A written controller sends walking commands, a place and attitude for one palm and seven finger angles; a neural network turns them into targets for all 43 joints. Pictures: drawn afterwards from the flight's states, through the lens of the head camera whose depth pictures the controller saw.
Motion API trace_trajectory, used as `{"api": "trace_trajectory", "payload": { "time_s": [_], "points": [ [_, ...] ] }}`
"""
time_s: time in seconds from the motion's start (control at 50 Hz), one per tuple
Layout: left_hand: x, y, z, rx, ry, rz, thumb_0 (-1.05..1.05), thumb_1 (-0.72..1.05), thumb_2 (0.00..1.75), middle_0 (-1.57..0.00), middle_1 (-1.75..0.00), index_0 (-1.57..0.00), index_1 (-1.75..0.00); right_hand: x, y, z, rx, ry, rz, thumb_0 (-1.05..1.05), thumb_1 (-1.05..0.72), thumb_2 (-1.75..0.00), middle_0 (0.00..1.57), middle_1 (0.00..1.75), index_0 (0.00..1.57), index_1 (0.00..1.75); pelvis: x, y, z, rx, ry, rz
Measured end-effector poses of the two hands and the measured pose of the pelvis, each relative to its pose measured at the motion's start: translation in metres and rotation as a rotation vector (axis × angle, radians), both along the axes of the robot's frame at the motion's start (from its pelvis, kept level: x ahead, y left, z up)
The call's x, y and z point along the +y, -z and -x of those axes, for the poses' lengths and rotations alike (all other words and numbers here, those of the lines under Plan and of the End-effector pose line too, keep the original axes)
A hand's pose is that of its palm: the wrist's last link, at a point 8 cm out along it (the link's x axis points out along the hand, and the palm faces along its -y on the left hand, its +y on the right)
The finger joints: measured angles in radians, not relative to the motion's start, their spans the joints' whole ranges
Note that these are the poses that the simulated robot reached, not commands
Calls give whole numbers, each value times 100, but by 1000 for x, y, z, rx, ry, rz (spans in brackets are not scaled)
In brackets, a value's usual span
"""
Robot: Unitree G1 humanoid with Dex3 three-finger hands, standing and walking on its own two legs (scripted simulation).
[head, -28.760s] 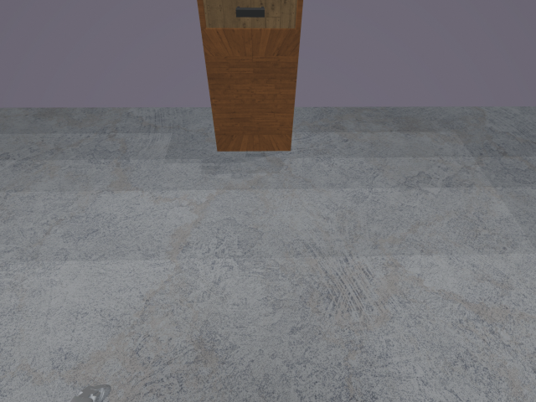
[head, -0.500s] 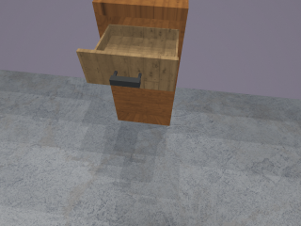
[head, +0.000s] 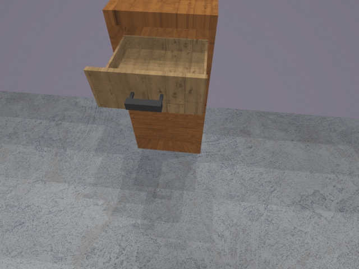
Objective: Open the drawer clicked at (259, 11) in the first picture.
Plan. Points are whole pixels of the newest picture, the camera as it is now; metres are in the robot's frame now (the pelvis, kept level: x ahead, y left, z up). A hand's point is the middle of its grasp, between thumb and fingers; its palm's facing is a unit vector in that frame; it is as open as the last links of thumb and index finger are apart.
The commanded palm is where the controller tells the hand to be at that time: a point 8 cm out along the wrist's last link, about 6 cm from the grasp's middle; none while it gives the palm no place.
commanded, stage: look to check the result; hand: left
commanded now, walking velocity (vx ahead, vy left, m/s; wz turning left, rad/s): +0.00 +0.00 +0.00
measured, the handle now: (145, 100) +0.60 +0.14 -0.01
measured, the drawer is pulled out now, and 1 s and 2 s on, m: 0.30 0.30 0.30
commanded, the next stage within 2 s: stand and wait in 0.56 s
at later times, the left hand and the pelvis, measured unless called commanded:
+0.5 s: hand out of the picture +0.08 +0.21 -0.17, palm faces -0.01 -0.96 -0.29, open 7.4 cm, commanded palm none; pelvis +0.03 -0.01 +0.00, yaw +0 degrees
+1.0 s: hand out of the picture +0.10 +0.21 -0.16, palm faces -0.02 -0.96 -0.29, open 7.4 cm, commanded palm none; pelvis +0.03 -0.01 +0.00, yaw +0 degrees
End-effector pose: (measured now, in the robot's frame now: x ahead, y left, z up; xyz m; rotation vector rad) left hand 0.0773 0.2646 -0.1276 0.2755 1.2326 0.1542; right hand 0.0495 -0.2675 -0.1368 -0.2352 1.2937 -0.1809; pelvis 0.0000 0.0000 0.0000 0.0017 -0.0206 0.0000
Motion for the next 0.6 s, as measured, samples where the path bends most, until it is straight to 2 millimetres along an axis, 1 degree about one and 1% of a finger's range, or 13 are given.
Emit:
{"api": "trace_trajectory", "payload": {
  "time_s": [0.14, 0.36, 0.6],
  "points": [
    [-6, 4, 1, 36, -11, 9, 0, 90, 90, -20, -30, -20, -30, -1, 0, -5, 19, 0, 0, 0, -91, -90, 20, 30, 20, 29, -3, -1, -8, 5, -1, 0],
    [-7, 4, 8, 82, -39, -2, 0, 90, 90, -20, -30, -20, -30, 3, 4, -16, 37, 1, -20, 0, -91, -90, 20, 30, 20, 30, -8, -1, -20, 12, 0, 0],
    [-14, 4, -1, 68, -44, 0, 0, 90, 90, -20, -30, -20, -30, 2, 4, -25, 23, 8, -25, 0, -91, -90, 20, 30, 20, 30, -12, -1, -29, 10, 2, 0]
  ]
}}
